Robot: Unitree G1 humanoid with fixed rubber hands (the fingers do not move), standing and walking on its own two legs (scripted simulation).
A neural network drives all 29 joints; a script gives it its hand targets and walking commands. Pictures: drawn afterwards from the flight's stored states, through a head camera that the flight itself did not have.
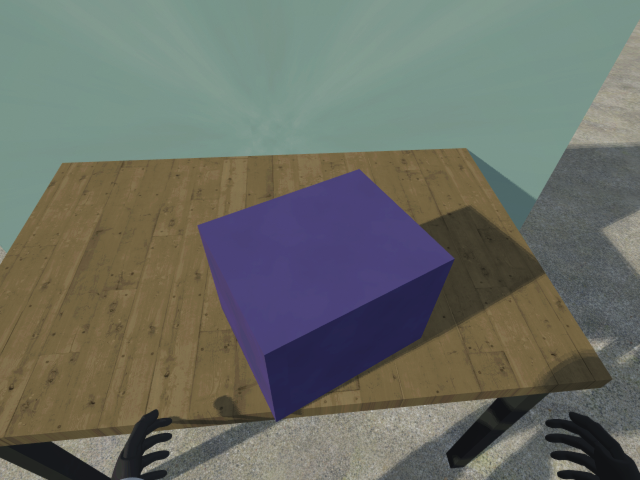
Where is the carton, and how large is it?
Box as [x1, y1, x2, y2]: [197, 169, 454, 421]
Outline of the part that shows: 359,169 197,225 222,309 276,421 419,338 421,336 454,258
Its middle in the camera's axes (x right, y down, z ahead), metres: +0.00 +0.07 +0.59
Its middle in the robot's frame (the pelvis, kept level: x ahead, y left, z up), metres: +0.40 +0.04 -0.01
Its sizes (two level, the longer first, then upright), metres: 0.271 0.221 0.207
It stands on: a table, 0.67 m high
